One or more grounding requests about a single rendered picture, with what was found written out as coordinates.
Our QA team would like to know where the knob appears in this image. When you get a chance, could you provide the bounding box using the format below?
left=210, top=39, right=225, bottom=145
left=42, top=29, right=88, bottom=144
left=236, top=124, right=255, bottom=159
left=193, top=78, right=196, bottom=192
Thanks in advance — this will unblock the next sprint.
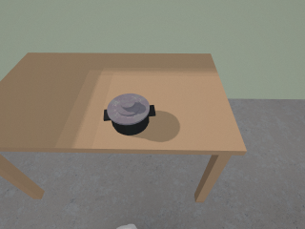
left=120, top=97, right=135, bottom=110

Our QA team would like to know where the lid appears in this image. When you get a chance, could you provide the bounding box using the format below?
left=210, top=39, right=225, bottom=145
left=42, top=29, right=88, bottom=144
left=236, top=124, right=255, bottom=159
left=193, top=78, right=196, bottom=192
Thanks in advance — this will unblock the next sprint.
left=107, top=94, right=150, bottom=125

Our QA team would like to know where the pot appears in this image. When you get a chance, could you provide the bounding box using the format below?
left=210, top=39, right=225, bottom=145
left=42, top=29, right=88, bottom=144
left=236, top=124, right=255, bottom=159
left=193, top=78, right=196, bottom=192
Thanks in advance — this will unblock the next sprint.
left=103, top=105, right=156, bottom=135

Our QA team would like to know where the table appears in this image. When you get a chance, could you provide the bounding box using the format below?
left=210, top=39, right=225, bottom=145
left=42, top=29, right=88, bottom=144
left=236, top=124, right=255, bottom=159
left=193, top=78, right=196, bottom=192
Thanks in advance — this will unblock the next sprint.
left=0, top=52, right=247, bottom=203

